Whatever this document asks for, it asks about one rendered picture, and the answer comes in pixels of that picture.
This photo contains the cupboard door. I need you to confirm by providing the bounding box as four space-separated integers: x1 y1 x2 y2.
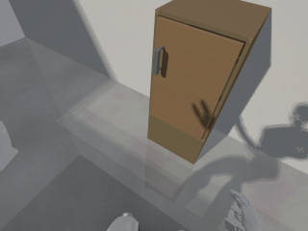
150 16 244 140

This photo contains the robot right hand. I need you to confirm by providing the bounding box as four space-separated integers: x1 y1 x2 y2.
225 190 263 231

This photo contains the robot left shin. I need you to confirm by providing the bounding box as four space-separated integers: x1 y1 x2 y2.
123 213 133 218

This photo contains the handle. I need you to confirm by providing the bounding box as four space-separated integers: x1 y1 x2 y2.
152 45 165 76

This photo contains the robot left hand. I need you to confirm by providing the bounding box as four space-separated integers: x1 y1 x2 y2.
0 121 18 172

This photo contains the left robot thigh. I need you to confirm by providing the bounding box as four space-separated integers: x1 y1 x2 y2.
107 216 139 231

